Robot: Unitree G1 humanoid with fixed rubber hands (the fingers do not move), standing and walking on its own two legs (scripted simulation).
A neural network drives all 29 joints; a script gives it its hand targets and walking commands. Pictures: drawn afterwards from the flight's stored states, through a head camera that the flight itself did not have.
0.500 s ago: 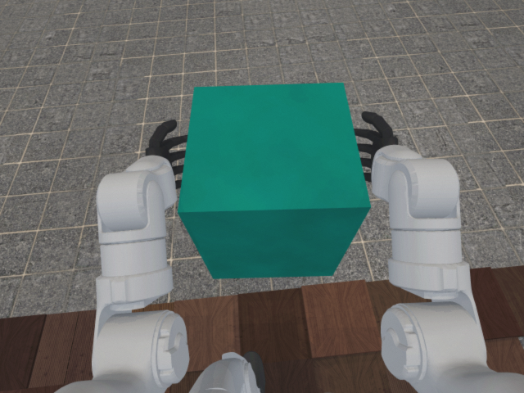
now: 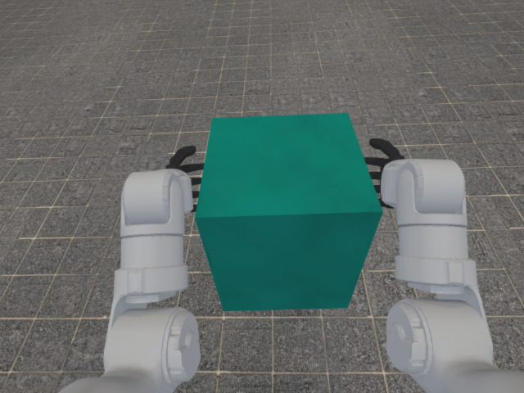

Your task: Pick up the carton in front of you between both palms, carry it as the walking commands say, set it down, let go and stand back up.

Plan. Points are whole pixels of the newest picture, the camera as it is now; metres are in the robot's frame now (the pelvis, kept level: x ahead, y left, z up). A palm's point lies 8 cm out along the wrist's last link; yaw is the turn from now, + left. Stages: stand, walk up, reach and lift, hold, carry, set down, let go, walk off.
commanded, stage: carry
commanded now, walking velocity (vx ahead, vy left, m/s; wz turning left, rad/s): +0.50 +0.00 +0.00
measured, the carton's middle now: (282, 216) +0.38 +0.01 +0.05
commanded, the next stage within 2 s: none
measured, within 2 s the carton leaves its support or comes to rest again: neither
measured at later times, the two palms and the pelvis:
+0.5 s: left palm (212, 127) +0.68 +0.18 +0.01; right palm (341, 130) +0.65 -0.12 +0.01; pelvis +0.31 +0.04 -0.06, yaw +0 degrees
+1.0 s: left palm (227, 50) +0.95 +0.17 +0.06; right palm (334, 44) +0.97 -0.12 +0.05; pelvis +0.60 +0.00 -0.05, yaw +2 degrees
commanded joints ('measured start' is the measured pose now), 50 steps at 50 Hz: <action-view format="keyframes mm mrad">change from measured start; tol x32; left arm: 1 -788 -1163 -596 -96 -513 -38 -273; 50 -522 -1041 -732 -274 -505 -121 -239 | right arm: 1 -672 1158 559 -61 392 -57 217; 50 -428 1088 735 -241 412 -167 190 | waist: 1 12 -133 -435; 18 -113 297 -585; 50 -44 -128 -520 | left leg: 1 -204 18 -14 -85 66 -9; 12 7 17 58 -619 622 34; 15 489 -4 139 -686 631 29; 17 913 264 -205 -384 1042 67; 18 1003 393 -451 -465 758 244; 20 827 328 -498 -610 417 246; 37 635 147 6 -497 1086 82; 39 418 113 62 -246 830 22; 41 -55 -83 25 196 -183 -51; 50 82 -11 63 -350 5 -69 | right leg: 1 503 -247 317 -135 285 -117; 14 383 -113 71 219 459 -19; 17 -236 14 90 726 -378 40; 19 -463 15 122 953 -352 48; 35 -255 13 -60 88 201 25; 39 375 -37 -30 -96 336 -19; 41 803 -456 574 -34 744 -245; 50 490 -261 124 -124 872 -77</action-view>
